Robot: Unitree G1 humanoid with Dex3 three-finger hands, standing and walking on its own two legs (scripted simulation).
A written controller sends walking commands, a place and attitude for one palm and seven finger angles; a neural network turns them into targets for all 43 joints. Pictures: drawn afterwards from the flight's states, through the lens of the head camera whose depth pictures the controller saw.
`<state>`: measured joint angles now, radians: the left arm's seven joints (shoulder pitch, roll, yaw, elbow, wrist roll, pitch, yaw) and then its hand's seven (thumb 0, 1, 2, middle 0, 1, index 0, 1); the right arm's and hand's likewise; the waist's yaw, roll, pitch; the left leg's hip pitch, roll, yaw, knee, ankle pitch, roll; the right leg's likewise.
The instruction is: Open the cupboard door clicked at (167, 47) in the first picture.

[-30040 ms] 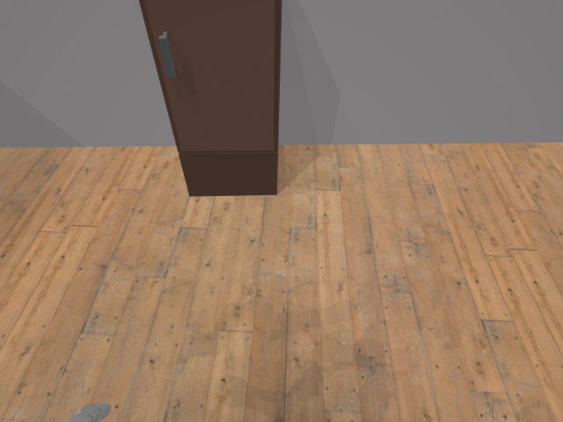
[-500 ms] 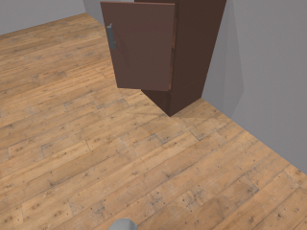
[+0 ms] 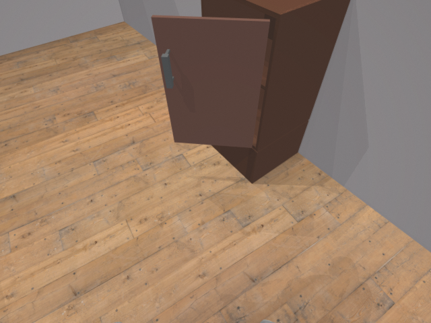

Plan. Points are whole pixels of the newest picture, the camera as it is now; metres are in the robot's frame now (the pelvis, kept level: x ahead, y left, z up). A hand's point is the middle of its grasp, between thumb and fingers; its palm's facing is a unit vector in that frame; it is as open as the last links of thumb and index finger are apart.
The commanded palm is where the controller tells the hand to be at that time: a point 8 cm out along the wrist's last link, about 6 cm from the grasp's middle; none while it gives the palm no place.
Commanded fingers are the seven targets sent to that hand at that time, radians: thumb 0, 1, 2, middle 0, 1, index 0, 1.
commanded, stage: take the last steps up to it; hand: left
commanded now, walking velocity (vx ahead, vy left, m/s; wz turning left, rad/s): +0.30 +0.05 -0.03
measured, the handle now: (169, 68) +0.94 +0.24 -0.04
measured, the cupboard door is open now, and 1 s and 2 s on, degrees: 46 46 46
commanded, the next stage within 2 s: come to a stop and stand still in 0.70 s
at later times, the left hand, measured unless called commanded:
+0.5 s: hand out of the picture +0.13 +0.23 -0.19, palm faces +0.07 -0.99 -0.16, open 7.4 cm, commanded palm none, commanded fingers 0.00 0.90 0.90 -0.20 -0.30 -0.20 -0.30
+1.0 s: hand (153, 206) +0.43 +0.21 -0.17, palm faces -0.03 -0.98 -0.19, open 7.4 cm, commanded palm none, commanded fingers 0.00 0.90 0.90 -0.20 -0.30 -0.20 -0.30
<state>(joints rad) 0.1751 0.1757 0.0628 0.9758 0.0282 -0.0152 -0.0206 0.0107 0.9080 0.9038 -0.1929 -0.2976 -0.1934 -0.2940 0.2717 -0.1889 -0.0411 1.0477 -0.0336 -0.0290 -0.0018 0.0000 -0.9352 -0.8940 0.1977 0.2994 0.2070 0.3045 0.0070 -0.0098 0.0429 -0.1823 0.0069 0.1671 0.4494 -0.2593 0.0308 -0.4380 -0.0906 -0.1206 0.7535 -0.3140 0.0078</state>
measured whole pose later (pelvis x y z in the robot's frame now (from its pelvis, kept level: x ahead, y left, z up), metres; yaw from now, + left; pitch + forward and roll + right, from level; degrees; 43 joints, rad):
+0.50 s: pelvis +0.19 +0.05 -0.01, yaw -1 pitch +0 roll +0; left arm 0.39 0.17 0.06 1.13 0.02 -0.02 -0.01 0.01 0.91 0.90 -0.20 -0.30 -0.20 -0.29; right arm 0.16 -0.16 -0.04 1.00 -0.04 -0.06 0.01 0.01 -0.91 -0.89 0.19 0.30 0.20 0.30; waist 0.03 -0.04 0.06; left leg -0.39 0.06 0.13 0.60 -0.17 0.03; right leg -0.22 -0.08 -0.06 0.86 -0.50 0.00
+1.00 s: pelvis +0.35 +0.04 +0.00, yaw -4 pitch +0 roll +0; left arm 0.16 0.16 0.03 1.04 0.01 -0.02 0.03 0.00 0.91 0.90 -0.20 -0.30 -0.20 -0.29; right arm 0.28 -0.15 -0.01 1.11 -0.01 0.01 -0.02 0.01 -0.91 -0.89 0.19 0.30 0.20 0.30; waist -0.02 -0.01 0.05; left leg -0.23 0.04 0.09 0.53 -0.22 -0.02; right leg -0.25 -0.03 -0.10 0.55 -0.29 -0.02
